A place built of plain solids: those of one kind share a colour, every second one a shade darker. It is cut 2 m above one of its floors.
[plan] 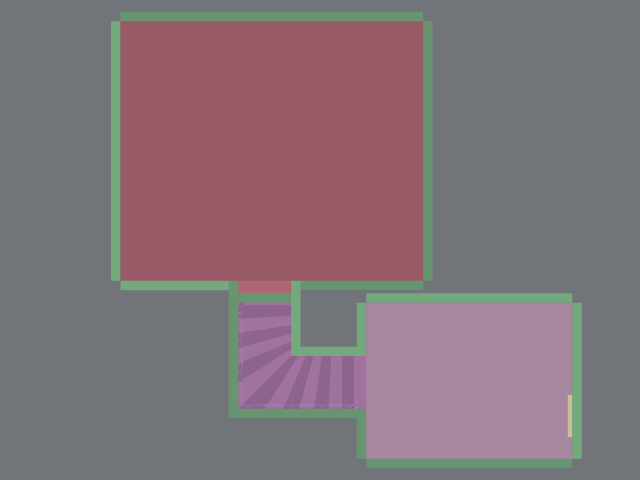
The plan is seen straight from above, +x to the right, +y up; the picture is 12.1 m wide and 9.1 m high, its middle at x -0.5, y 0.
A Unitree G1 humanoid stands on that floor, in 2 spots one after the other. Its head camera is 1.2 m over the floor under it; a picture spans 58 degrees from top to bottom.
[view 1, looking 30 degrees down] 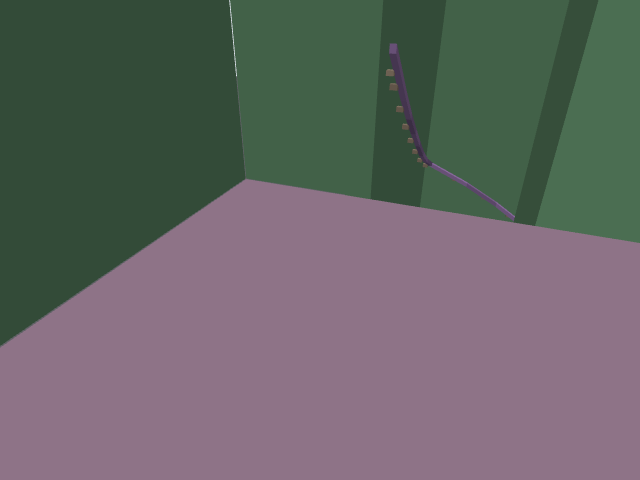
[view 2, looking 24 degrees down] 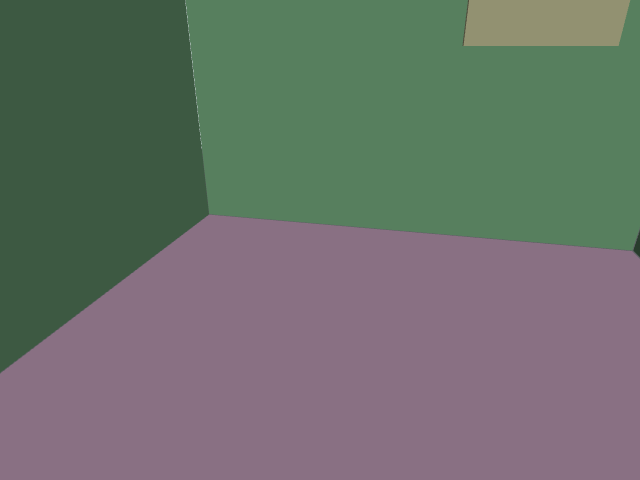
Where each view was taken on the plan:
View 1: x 2.93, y -2.53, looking -158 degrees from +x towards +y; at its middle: floor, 2.40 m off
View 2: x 1.38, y -2.75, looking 13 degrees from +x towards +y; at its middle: floor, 2.95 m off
